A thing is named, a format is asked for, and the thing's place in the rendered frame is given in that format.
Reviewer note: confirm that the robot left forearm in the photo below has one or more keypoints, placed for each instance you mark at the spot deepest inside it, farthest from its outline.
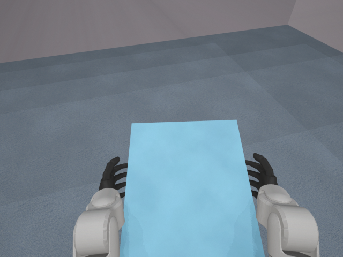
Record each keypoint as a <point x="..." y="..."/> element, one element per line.
<point x="96" y="233"/>

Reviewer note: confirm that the robot right hand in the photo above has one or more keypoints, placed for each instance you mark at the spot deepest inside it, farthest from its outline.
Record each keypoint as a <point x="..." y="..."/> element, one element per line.
<point x="266" y="175"/>

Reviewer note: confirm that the carton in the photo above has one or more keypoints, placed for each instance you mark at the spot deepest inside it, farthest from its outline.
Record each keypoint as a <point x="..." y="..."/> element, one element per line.
<point x="188" y="192"/>

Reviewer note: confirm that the robot left hand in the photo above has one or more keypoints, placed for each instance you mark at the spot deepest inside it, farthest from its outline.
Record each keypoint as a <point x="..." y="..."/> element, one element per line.
<point x="109" y="179"/>

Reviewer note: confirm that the robot right forearm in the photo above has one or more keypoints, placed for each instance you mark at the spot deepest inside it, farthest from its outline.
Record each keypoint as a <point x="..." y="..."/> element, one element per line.
<point x="291" y="230"/>

